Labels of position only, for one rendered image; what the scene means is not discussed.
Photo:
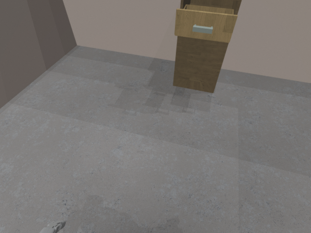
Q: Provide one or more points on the handle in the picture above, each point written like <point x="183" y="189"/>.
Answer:
<point x="202" y="29"/>

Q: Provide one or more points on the drawer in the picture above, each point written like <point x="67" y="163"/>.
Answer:
<point x="223" y="21"/>

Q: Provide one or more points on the cabinet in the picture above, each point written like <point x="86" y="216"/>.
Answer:
<point x="198" y="62"/>

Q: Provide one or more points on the left robot hand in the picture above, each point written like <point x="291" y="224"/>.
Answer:
<point x="53" y="227"/>

